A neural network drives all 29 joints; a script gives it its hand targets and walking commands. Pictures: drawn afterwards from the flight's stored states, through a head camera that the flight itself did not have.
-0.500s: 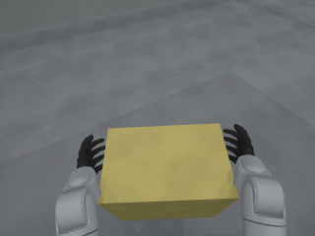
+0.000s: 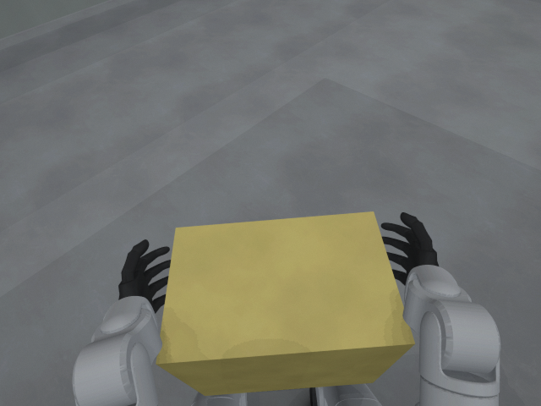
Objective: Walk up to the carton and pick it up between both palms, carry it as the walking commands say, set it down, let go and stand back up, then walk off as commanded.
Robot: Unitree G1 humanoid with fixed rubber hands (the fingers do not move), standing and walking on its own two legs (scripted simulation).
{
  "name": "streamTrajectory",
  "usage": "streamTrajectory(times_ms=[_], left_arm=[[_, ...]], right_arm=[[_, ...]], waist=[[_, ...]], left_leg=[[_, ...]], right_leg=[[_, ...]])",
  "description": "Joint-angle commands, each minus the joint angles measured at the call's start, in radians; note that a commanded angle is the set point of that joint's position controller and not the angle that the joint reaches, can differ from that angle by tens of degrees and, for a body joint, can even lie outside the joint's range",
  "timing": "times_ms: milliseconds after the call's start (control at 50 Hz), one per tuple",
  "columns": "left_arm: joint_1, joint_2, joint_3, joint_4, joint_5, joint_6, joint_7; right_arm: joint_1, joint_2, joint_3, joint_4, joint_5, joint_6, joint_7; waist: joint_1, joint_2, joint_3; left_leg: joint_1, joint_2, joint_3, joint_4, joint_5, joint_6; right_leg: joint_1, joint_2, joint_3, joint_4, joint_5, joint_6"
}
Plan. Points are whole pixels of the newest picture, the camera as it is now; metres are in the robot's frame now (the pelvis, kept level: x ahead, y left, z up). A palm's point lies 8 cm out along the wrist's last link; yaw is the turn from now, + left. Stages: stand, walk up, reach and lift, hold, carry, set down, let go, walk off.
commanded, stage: carry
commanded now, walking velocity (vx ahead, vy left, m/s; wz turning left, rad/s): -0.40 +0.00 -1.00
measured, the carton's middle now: (282, 311) +0.25 +0.02 -0.02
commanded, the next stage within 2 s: none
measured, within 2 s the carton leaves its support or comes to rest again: neither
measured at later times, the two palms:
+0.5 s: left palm out of the picture +0.10 +0.02 +0.11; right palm out of the picture -0.07 -0.29 +0.10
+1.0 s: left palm out of the picture -0.10 +0.00 +0.11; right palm out of the picture -0.38 -0.21 +0.13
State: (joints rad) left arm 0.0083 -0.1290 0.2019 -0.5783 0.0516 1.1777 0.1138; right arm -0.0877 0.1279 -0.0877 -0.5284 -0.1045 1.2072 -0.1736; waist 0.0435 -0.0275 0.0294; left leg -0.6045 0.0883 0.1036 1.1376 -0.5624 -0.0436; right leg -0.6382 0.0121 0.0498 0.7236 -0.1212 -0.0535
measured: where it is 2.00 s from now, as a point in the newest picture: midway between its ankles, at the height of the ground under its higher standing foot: outside the picture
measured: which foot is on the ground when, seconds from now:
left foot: up 0.00-0.14, down 0.16-0.46, up 0.48-0.90, down 0.92-1.00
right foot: down 0.00-0.14, up 0.16-0.44, down 0.46-0.90, up 0.92-1.00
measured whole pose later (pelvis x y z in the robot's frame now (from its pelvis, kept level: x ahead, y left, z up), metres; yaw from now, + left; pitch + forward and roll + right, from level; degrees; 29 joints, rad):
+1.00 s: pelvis -0.37 +0.08 +0.04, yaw -56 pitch +2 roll -1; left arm 0.07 -0.13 0.15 -0.58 0.07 1.17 0.12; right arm 0.05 0.13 -0.09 -0.52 -0.08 1.12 -0.16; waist 0.01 -0.05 -0.02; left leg -0.23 0.06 0.10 0.52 -0.32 0.01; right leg -0.75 0.13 0.02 1.17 -0.39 0.10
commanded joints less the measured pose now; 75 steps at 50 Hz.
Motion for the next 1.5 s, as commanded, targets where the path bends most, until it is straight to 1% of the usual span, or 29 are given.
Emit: streamTrajectory(times_ms=[0,100,140,180,240,300,380,400,440,460,500,560,640,720,820,840,880,900,920,940,980,1020,1140,1200,1220,1240,1300,1380,1480], left_arm=[[-0.469,-0.801,-0.796,-0.066,-0.382,0.027,-0.257],[-0.492,-0.918,-0.872,-0.148,-0.388,-0.024,-0.246],[-0.457,-0.819,-0.858,-0.161,-0.355,-0.017,-0.231],[-0.386,-0.752,-0.809,-0.058,-0.305,0.001,-0.204],[-0.327,-0.689,-0.757,0.027,-0.255,0.025,-0.2],[-0.362,-0.75,-0.799,-0.1,-0.289,0.021,-0.189],[-0.35,-0.756,-0.823,-0.1,-0.337,0.036,-0.193],[-0.351,-0.73,-0.84,-0.116,-0.35,0.039,-0.193],[-0.297,-0.679,-0.82,-0.067,-0.354,0.049,-0.196],[-0.321,-0.696,-0.788,-0.003,-0.335,0.055,-0.189],[-0.361,-0.76,-0.803,-0.077,-0.344,0.029,-0.207],[-0.41,-0.853,-0.804,-0.113,-0.334,-0.024,-0.229],[-0.33,-0.838,-0.824,-0.165,-0.323,-0.056,-0.218],[-0.256,-0.713,-0.788,-0.121,-0.246,-0.02,-0.195],[-0.282,-0.672,-0.79,-0.103,-0.254,0.001,-0.208],[-0.322,-0.664,-0.797,-0.123,-0.271,0.002,-0.207],[-0.386,-0.657,-0.803,-0.065,-0.277,-0.005,-0.2],[-0.447,-0.698,-0.847,-0.092,-0.306,-0.015,-0.206],[-0.44,-0.724,-0.836,-0.093,-0.315,-0.013,-0.206],[-0.399,-0.745,-0.818,-0.096,-0.312,-0.036,-0.197],[-0.429,-0.776,-0.873,-0.154,-0.331,-0.023,-0.192],[-0.458,-0.785,-0.89,-0.174,-0.33,-0.006,-0.179],[-0.303,-0.672,-0.849,-0.093,-0.313,0.056,-0.18],[-0.303,-0.72,-0.851,-0.068,-0.338,0.06,-0.194],[-0.311,-0.756,-0.853,-0.076,-0.348,0.048,-0.207],[-0.225,-0.711,-0.804,-0.029,-0.317,0.041,-0.194],[-0.304,-0.808,-0.774,-0.069,-0.307,-0.014,-0.202],[-0.286,-0.887,-0.783,-0.16,-0.307,-0.084,-0.219],[-0.189,-0.736,-0.775,-0.094,-0.242,-0.048,-0.193]], right_arm=[[-0.206,0.884,0.67,0.014,0.301,-0.02,0.224],[-0.377,0.967,0.716,-0.184,0.405,-0.101,0.243],[-0.298,0.898,0.712,-0.125,0.391,-0.089,0.244],[-0.191,0.831,0.695,-0.064,0.359,-0.055,0.25],[-0.269,0.723,0.69,-0.045,0.374,-0.031,0.269],[-0.364,0.752,0.733,-0.216,0.405,-0.034,0.258],[-0.215,0.773,0.678,-0.152,0.37,-0.025,0.224],[-0.124,0.737,0.647,-0.104,0.334,-0.016,0.218],[-0.031,0.716,0.652,-0.059,0.304,-0.008,0.212],[-0.159,0.722,0.683,-0.062,0.323,-0.002,0.208],[-0.254,0.817,0.747,-0.153,0.388,-0.033,0.232],[-0.439,0.932,0.817,-0.234,0.469,-0.071,0.268],[-0.252,0.935,0.778,-0.179,0.448,-0.096,0.26],[-0.238,0.825,0.772,-0.148,0.433,-0.058,0.263],[-0.24,0.794,0.767,-0.129,0.392,-0.044,0.257],[-0.224,0.812,0.751,-0.114,0.388,-0.045,0.248],[-0.186,0.767,0.632,-0.008,0.335,-0.057,0.248],[-0.162,0.798,0.614,-0.018,0.314,-0.072,0.243],[-0.21,0.808,0.648,-0.075,0.336,-0.072,0.248],[-0.279,0.814,0.691,-0.152,0.386,-0.08,0.266],[-0.31,0.808,0.685,-0.166,0.426,-0.079,0.289],[-0.305,0.794,0.676,-0.193,0.414,-0.071,0.28],[-0.076,0.661,0.629,-0.111,0.317,-0.009,0.229],[-0.124,0.664,0.638,-0.128,0.313,-0.008,0.228],[-0.154,0.713,0.679,-0.171,0.319,-0.017,0.229],[-0.131,0.722,0.717,-0.133,0.341,-0.013,0.232],[-0.342,0.862,0.828,-0.216,0.448,-0.044,0.268],[-0.363,0.967,0.854,-0.25,0.512,-0.107,0.29],[-0.154,0.818,0.782,-0.11,0.429,-0.07,0.276]], waist=[[-0.05,-0.242,-0.336],[-0.062,0.002,-0.456],[-0.051,0.417,-0.317],[-0.048,0.203,-0.182],[-0.014,0.097,-0.071],[-0.006,0.176,-0.175],[-0.031,0.331,-0.313],[-0.021,0.279,-0.309],[-0.052,-0.296,-0.314],[-0.047,-0.326,-0.285],[-0.046,-0.152,-0.305],[-0.033,-0.193,-0.271],[-0.038,-0.062,-0.452],[-0.028,-0.088,-0.386],[-0.039,-0.261,-0.29],[-0.063,-0.269,-0.303],[-0.065,0.373,-0.291],[-0.052,0.313,-0.181],[-0.043,0.152,-0.15],[-0.025,0.064,-0.17],[-0.005,0.178,-0.036],[-0.009,0.173,-0.099],[-0.057,0.374,-0.27],[-0.028,0.071,-0.247],[-0.053,-0.292,-0.216],[-0.054,-0.411,-0.267],[-0.051,-0.309,-0.323],[-0.034,-0.141,-0.445],[-0.036,-0.11,-0.368]], left_leg=[[0.139,-0.109,-0.071,-0.004,0.06,0.012],[0.469,-0.065,-0.018,-0.698,0.053,0.101],[0.274,0.438,-0.395,-0.849,0.635,0.313],[0.219,0.44,-0.151,-0.772,0.833,0.314],[0.174,0.27,0.033,-0.7,0.694,0.191],[0.527,0.225,0.076,-0.554,1.063,0.105],[0.616,0.268,0.077,-0.423,1.155,0.126],[0.52,0.266,0.112,-0.322,1.043,0.086],[-0.058,0.069,0.057,0.024,-0.208,-0.054],[-0.095,0.079,-0.086,0.157,-0.18,-0.07],[-0.164,0.055,-0.105,0.19,-0.058,-0.072],[-0.042,0.02,-0.126,0.228,0.076,-0.046],[-0.029,-0.04,-0.155,0.065,0.124,-0.022],[0.098,-0.107,-0.14,-0.162,0.126,0.005],[0.449,-0.2,-0.016,-0.585,0.107,0.028],[0.598,-0.17,0.006,-0.694,0.107,0.068],[0.33,0.32,-0.397,-0.937,0.203,0.22],[0.168,0.463,-0.398,-0.95,0.488,0.303],[0.155,0.434,-0.237,-0.908,0.611,0.28],[0.124,0.42,-0.074,-0.902,0.349,0.239],[0.12,0.266,0.149,-0.834,0.365,0.14],[0.326,0.182,0.137,-0.743,0.661,0.142],[0.634,0.312,0.102,-0.526,1.06,0.16],[0.302,0.236,0.128,-0.269,0.605,0.029],[-0.024,0.097,0.124,-0.127,-0.093,-0.037],[-0.135,0.07,0.015,0.069,-0.226,-0.073],[-0.105,0.056,-0.087,0.192,0.018,-0.065],[-0.044,0.002,-0.123,0.162,0.123,-0.034],[0.04,-0.053,-0.114,-0.037,0.086,-0.008]], right_leg=[[0.22,-0.166,0.337,-0.595,-0.321,0.115],[0.309,0.018,0.085,-0.358,-0.128,0.233],[0.13,0.149,-0.053,0.529,-0.513,0.176],[-0.018,-0.024,-0.011,0.824,-0.431,0.145],[-0.031,-0.037,-0.033,0.84,-0.294,0.123],[0.013,-0.025,-0.124,0.317,-0.299,0.125],[0.223,0.019,-0.228,-0.113,-0.278,0.099],[0.306,0.001,-0.205,-0.259,-0.082,0.104],[0.656,-0.341,0.33,-0.161,1.327,-0.04],[0.595,-0.353,0.323,-0.142,1.413,-0.073],[0.668,-0.295,0.213,-0.139,1.191,-0.046],[0.372,-0.252,0.247,-0.255,0.627,-0.04],[0.597,-0.198,0.241,-0.276,0.464,0.028],[0.436,-0.222,0.392,-0.465,0.023,0.028],[0.24,-0.072,0.31,-0.706,-0.202,0.198],[0.171,0.014,0.232,-0.662,-0.325,0.275],[0.239,0.158,0.025,0.203,-0.383,0.179],[0.14,0.126,-0.039,0.549,-0.494,0.175],[0.113,0.068,-0.027,0.73,-0.423,0.166],[0.055,0.026,-0.042,0.823,-0.313,0.166],[-0.043,-0.025,-0.034,0.837,-0.234,0.151],[-0.041,0.016,-0.057,0.707,-0.213,0.135],[0.082,-0.052,-0.198,0.015,-0.305,0.108],[0.388,-0.068,-0.102,-0.349,0.111,0.08],[0.556,-0.277,0.187,-0.267,0.866,0.015],[0.599,-0.362,0.329,-0.159,1.32,-0.057],[0.558,-0.255,0.146,-0.153,0.972,-0.028],[0.563,-0.206,0.205,-0.29,0.225,0.049],[0.495,-0.22,0.34,-0.422,0.264,0.038]])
